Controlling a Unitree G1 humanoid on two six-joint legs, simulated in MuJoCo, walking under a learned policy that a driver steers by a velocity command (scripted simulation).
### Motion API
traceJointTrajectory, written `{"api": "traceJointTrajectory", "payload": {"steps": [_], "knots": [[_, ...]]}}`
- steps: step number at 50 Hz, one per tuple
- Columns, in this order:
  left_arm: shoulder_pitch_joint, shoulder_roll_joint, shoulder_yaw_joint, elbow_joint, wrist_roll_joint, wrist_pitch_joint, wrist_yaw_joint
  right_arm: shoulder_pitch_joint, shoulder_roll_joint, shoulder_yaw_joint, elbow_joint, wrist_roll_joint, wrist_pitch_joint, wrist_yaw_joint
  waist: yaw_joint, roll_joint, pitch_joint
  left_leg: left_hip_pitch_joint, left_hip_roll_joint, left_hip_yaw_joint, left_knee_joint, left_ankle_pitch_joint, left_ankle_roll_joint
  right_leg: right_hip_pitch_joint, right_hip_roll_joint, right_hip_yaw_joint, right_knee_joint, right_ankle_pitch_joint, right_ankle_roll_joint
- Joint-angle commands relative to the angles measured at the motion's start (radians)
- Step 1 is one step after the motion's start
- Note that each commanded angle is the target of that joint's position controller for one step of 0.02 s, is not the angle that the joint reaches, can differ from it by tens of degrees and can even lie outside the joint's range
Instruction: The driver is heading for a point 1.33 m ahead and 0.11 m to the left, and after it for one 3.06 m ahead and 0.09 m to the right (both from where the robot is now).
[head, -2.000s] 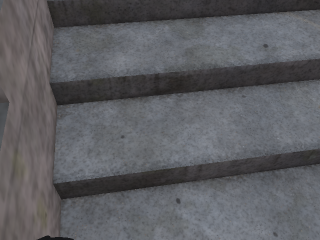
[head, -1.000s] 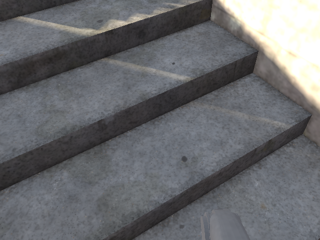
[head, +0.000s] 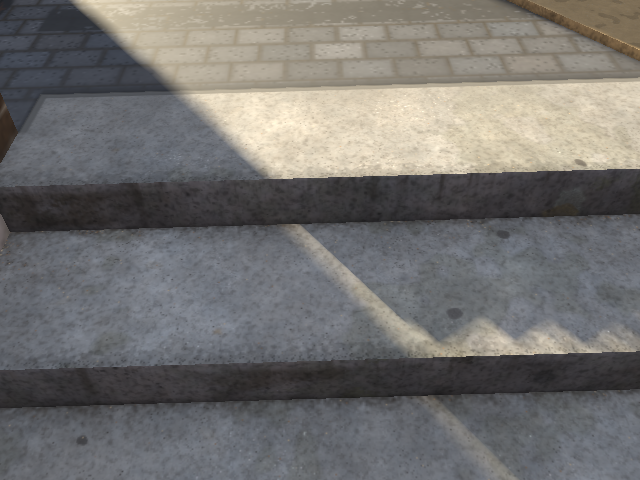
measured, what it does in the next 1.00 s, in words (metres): climbs, turning left: right foot, then left foot 0.13 m higher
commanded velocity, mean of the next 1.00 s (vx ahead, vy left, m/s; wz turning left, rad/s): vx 0.50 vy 0.00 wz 0.30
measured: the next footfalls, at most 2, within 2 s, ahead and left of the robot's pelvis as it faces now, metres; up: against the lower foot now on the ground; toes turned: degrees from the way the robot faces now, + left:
right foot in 0.14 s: +0.19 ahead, -0.15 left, +0.00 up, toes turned +8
left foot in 0.62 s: +0.43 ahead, +0.16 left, +0.13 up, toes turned +23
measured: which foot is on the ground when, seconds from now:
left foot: down 0.00-0.16, up 0.18-0.60, down 0.62-1.00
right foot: up 0.00-0.12, down 0.14-0.66, up 0.68-1.00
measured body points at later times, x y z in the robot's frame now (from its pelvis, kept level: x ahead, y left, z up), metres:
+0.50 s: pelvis +0.24 -0.02 +0.05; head +0.24 -0.04 +0.50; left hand +0.04 +0.06 -0.09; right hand +0.52 -0.08 -0.02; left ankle +0.38 +0.15 -0.46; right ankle +0.15 -0.16 -0.69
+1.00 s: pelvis +0.49 +0.07 +0.18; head +0.50 +0.07 +0.63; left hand +0.66 +0.32 +0.10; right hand +0.45 -0.16 +0.03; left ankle +0.39 +0.14 -0.56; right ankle +0.63 -0.01 -0.33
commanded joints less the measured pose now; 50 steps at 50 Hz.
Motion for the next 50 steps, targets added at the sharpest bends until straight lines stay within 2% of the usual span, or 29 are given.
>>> {"api": "traceJointTrajectory", "payload": {"steps": [1,3,5,7,8,9,10,11,13,14,17,21,24,25,27,29,31,32,33,34,35,36,39,42,43,44,45,48,50], "knots": [[0.036,0.090,0.021,-0.083,-0.017,-0.004,0.022,-0.379,-0.118,-0.002,-0.221,-0.002,-0.092,-0.015,0.159,0.023,0.036,-0.334,0.137,-0.211,-0.436,0.312,0.128,0.380,-0.056,-0.171,-0.262,-0.004,0.078],[0.104,0.036,0.004,-0.077,-0.026,0.008,0.005,-0.342,-0.182,-0.026,-0.243,0.027,-0.081,-0.015,0.171,0.008,0.071,-0.463,0.106,-0.163,-0.440,0.331,0.115,0.718,-0.049,-0.210,-0.561,-0.030,0.161],[0.214,0.033,0.014,-0.042,-0.034,0.036,0.014,-0.327,-0.205,-0.047,-0.262,0.029,-0.086,0.018,0.203,0.050,0.066,-0.252,0.140,-0.248,-0.324,0.549,0.161,0.799,-0.001,-0.234,-0.811,0.083,0.204],[0.407,0.103,0.056,0.043,-0.025,0.027,0.040,-0.283,-0.137,-0.051,-0.268,0.029,-0.085,0.055,0.244,0.000,0.025,-0.042,0.117,-0.282,-0.016,0.712,0.150,0.897,0.047,-0.251,-1.106,0.092,0.149],[0.543,0.161,0.076,0.074,0.001,0.016,0.046,-0.155,-0.036,-0.037,-0.226,0.009,-0.087,0.080,0.226,-0.069,-0.088,-0.126,0.050,-0.263,0.293,0.652,0.102,1.094,-0.074,-0.063,-1.053,0.351,-0.033],[0.520,0.264,0.075,0.039,-0.010,0.009,0.019,0.074,0.079,-0.011,-0.197,-0.010,-0.083,0.080,0.113,-0.335,-0.175,-0.489,-0.088,-0.210,0.713,-0.079,0.012,1.276,-0.401,0.536,-1.178,0.727,-0.433],[0.439,0.190,0.072,0.068,0.009,0.013,0.000,-0.026,-0.014,-0.030,-0.207,-0.007,-0.063,0.072,0.123,-0.214,-0.020,-0.746,-0.016,-0.219,1.005,-0.026,0.023,1.178,-0.445,0.691,-1.305,0.245,-0.399],[0.310,0.093,0.053,0.066,-0.017,0.012,-0.011,-0.173,-0.031,-0.024,-0.231,0.004,-0.036,0.052,0.127,-0.097,0.081,-0.847,0.057,-0.187,1.153,0.129,0.059,0.991,-0.396,0.515,-1.298,-0.106,-0.300],[0.244,-0.128,-0.021,0.102,-0.009,0.016,-0.007,-0.259,-0.006,-0.005,-0.251,-0.004,-0.003,0.019,0.082,-0.014,0.084,-0.829,0.129,-0.142,1.172,0.258,0.117,0.835,-0.314,0.266,-1.348,-0.147,-0.211],[0.226,-0.144,-0.029,0.125,-0.002,0.026,0.003,-0.281,0.023,0.015,-0.270,-0.007,0.009,0.026,0.052,0.025,0.108,-0.803,0.165,-0.117,1.185,0.257,0.120,0.738,-0.294,0.199,-1.375,-0.123,-0.193],[0.290,-0.116,-0.030,0.182,0.037,0.024,0.021,-0.413,0.041,0.057,-0.334,0.027,0.027,0.039,0.079,-0.008,0.122,-0.910,0.194,-0.061,1.238,0.191,0.140,0.693,-0.238,0.030,-1.433,-0.091,-0.185],[0.466,-0.078,-0.048,0.282,0.086,0.001,0.014,-0.594,-0.020,0.074,-0.440,0.032,0.025,0.033,0.128,0.023,0.127,-0.953,0.261,-0.007,0.920,0.345,0.144,0.785,-0.219,-0.111,-1.498,0.031,-0.142],[0.523,-0.068,-0.055,0.296,0.042,-0.001,-0.024,-0.812,0.029,0.099,-0.525,0.002,0.084,0.061,0.150,-0.042,0.152,-0.605,0.321,0.170,0.645,0.272,0.106,0.560,-0.233,-0.195,-1.678,0.111,-0.159],[0.479,-0.044,-0.054,0.264,0.015,-0.015,-0.032,-0.752,0.058,0.102,-0.506,-0.008,0.098,0.075,0.106,-0.093,0.159,-0.446,0.297,0.205,0.640,0.225,0.093,0.513,-0.238,-0.241,-1.668,0.294,-0.160],[0.526,0.031,-0.041,0.255,-0.017,-0.039,-0.037,-0.728,0.004,0.080,-0.482,-0.015,0.102,0.079,0.096,-0.109,0.118,-0.371,0.219,0.264,0.528,0.100,0.077,0.698,-0.247,-0.269,-1.583,0.756,-0.166],[0.575,0.107,-0.009,0.263,0.000,-0.036,-0.038,-0.679,0.015,0.075,-0.477,-0.007,0.089,0.080,0.077,-0.192,0.080,-0.281,0.167,0.272,0.322,-0.016,0.076,0.952,-0.274,-0.289,-1.486,1.225,-0.145],[0.493,0.166,0.036,0.217,0.003,-0.041,-0.037,-0.467,-0.038,0.047,-0.422,0.001,0.060,0.057,-0.008,-0.210,-0.042,0.039,0.141,0.226,0.206,0.161,0.122,0.970,-0.271,-0.299,-1.283,1.565,-0.085],[0.587,0.059,0.017,0.192,0.038,-0.054,-0.046,-0.288,-0.096,0.039,-0.381,0.029,0.047,0.041,-0.012,-0.040,-0.265,0.554,0.255,-0.042,0.200,0.405,0.237,0.612,-0.197,-0.223,-1.026,1.348,-0.030],[0.511,0.039,0.014,0.150,0.039,-0.051,-0.061,-0.001,-0.176,0.008,-0.290,-0.003,0.062,0.020,-0.132,0.126,-0.339,0.755,0.361,-0.421,-0.133,0.297,0.307,0.363,-0.025,-0.177,-0.779,0.621,0.013],[0.412,-0.022,0.026,0.150,-0.003,-0.027,-0.083,0.208,-0.258,-0.039,-0.182,-0.030,0.047,0.015,-0.165,0.209,-0.213,0.680,0.491,-0.718,-0.382,0.274,0.350,0.164,0.098,-0.056,-0.211,0.033,0.031],[0.379,-0.042,0.039,0.143,-0.030,-0.025,-0.079,0.156,-0.260,-0.049,-0.160,-0.035,0.006,0.005,-0.115,0.135,-0.071,0.481,0.471,-0.691,-0.388,0.139,0.271,0.049,0.080,0.091,0.079,0.113,0.000],[0.328,-0.059,0.039,0.120,-0.018,-0.031,-0.060,-0.010,-0.187,-0.039,-0.155,-0.016,-0.017,0.006,-0.027,0.138,0.023,0.307,0.438,-0.548,-0.357,0.151,0.248,0.020,0.055,0.067,0.201,0.117,-0.023],[0.193,-0.084,0.018,0.033,-0.004,0.007,-0.034,-0.246,0.051,0.019,-0.130,-0.016,-0.013,0.023,0.139,-0.012,0.013,0.154,0.419,-0.307,-0.406,0.331,0.185,-0.056,0.011,0.005,0.238,0.132,-0.116],[0.156,-0.099,0.010,0.021,-0.012,0.032,-0.040,-0.277,0.057,0.014,-0.135,-0.016,-0.028,0.009,0.172,0.063,0.092,0.046,0.379,-0.146,-0.556,0.263,0.170,-0.067,-0.047,-0.074,0.177,0.036,-0.115],[0.113,-0.091,0.005,0.007,-0.008,0.025,-0.043,-0.266,0.048,0.014,-0.127,-0.032,-0.035,0.004,0.159,0.045,0.090,0.036,0.363,-0.109,-0.576,0.271,0.164,-0.081,-0.061,-0.089,0.118,0.081,-0.115],[0.079,-0.085,0.002,0.009,-0.021,0.022,-0.051,-0.153,0.015,0.009,-0.089,-0.054,-0.031,0.002,0.112,0.113,0.084,0.087,0.356,-0.096,-0.572,0.309,0.191,-0.158,-0.036,-0.147,0.311,0.024,-0.114],[0.021,-0.134,-0.002,-0.085,-0.053,0.031,0.017,-0.019,-0.047,-0.010,-0.040,0.028,-0.066,-0.019,0.122,0.027,0.166,0.116,0.399,-0.130,-0.631,0.259,0.154,-0.171,-0.032,-0.168,0.228,0.009,-0.024],[-0.147,-0.105,-0.009,-0.175,-0.047,0.037,0.060,0.071,-0.084,-0.014,-0.006,0.022,-0.085,-0.045,0.074,0.055,0.206,0.304,0.406,-0.139,-0.680,0.154,0.136,-0.377,-0.062,-0.216,0.212,-0.111,0.004],[-0.264,-0.065,-0.009,-0.256,-0.036,0.040,0.042,0.092,-0.093,-0.027,0.000,0.022,-0.074,-0.065,0.053,0.091,0.219,0.372,0.370,-0.098,-0.759,0.093,0.107,-0.352,-0.108,-0.245,-0.044,-0.135,0.010]]}}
